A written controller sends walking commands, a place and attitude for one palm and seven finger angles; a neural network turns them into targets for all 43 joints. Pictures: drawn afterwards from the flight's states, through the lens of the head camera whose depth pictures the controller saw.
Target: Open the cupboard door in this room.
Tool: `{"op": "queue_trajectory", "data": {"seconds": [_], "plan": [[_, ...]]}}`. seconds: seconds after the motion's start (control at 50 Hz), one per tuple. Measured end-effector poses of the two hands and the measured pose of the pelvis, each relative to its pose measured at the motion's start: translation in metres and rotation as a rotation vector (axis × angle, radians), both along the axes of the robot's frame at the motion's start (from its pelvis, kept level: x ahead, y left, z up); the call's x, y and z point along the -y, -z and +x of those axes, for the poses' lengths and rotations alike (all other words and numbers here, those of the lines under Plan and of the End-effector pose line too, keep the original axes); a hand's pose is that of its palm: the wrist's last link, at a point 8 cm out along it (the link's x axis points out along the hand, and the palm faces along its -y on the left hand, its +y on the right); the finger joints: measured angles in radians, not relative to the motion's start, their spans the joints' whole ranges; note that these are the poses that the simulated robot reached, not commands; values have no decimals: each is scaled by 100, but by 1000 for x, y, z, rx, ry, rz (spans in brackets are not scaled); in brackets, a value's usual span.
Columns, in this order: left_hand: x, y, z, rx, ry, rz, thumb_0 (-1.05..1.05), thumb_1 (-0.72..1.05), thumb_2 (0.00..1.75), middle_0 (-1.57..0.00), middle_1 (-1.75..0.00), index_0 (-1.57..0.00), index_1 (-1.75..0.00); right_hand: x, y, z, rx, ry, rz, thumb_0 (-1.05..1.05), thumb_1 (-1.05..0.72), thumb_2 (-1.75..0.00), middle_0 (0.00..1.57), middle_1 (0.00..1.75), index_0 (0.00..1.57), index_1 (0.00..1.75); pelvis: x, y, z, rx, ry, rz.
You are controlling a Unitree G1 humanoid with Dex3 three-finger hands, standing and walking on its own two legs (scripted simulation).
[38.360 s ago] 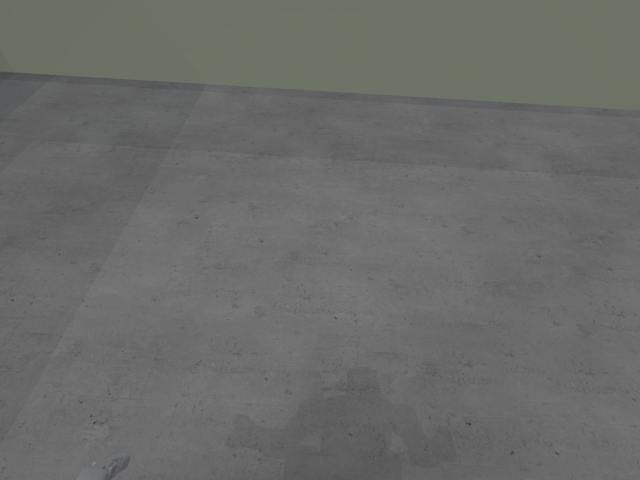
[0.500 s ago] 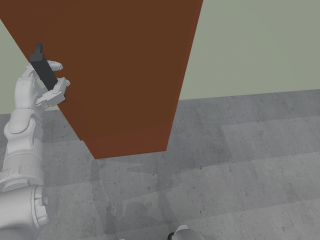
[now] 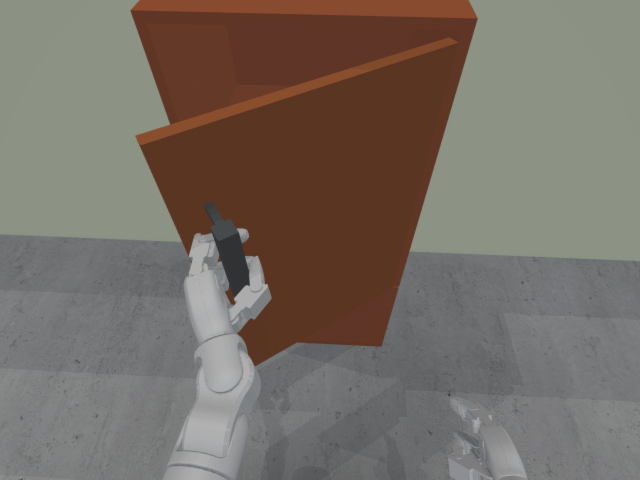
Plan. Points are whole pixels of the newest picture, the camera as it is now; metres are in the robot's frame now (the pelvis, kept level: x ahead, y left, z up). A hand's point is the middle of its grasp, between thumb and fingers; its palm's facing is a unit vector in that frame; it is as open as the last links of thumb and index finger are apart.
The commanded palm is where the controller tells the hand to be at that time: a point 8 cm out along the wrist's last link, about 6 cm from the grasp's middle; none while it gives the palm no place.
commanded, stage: pull the door open along its arc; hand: left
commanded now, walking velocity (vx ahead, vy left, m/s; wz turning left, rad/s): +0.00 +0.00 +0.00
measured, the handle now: (228, 255) +0.37 +0.14 +0.08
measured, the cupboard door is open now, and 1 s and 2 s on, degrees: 35 45 47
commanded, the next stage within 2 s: open thumb and fingers to let go in 0.16 s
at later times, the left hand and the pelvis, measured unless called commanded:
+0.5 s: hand (296, 319) +0.28 +0.05 +0.09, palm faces +0.43 -0.90 -0.01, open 7.2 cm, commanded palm +0.23 +0.10 +0.08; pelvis -0.02 -0.05 +0.00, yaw +2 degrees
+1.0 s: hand (297, 319) +0.28 +0.05 +0.08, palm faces +0.37 -0.93 -0.03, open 14.8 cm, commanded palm +0.24 +0.09 +0.08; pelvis -0.03 -0.02 +0.00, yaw +1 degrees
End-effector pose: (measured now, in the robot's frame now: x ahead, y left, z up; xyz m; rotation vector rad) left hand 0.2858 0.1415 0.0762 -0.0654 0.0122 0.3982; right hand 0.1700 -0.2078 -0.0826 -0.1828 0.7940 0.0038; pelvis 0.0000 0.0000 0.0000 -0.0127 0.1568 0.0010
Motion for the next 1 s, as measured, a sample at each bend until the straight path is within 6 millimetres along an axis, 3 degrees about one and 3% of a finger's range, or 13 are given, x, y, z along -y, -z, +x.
{"op": "queue_trajectory", "data": {"seconds": [0.1,0.24,0.44,0.62,0.8,1.0], "plan": [[26,-3,-24,-22,-1,58,3,67,76,-30,-132,-33,-132,2,-1,3,13,-16,6,1,-90,-90,20,30,21,30,10,0,-3,29,-13,6],[51,-5,-46,-42,53,84,3,65,72,-31,-132,-34,-133,19,-1,-3,11,4,5,1,-90,-90,20,30,21,30,26,0,-5,67,-21,12],[55,-8,-46,-27,-37,72,2,57,75,-36,-132,-36,-132,46,6,-11,-12,10,-45,1,-90,-90,20,30,20,30,43,-1,-16,80,-33,27],[50,-10,-48,-8,-12,82,1,18,59,-36,-128,-35,-127,52,6,-23,-19,33,-53,1,-90,-90,20,30,20,30,46,-3,-23,86,-34,29],[50,-10,-48,-1,6,66,0,-31,38,-33,-120,-33,-119,42,6,-32,-16,43,-47,1,-90,-90,20,30,20,30,35,-3,-29,91,-27,25],[51,-8,-43,3,18,95,-1,-48,31,-26,-86,-25,-85,21,7,-34,-15,28,-34,1,-90,-90,20,30,21,30,21,0,-31,87,-23,20]]}}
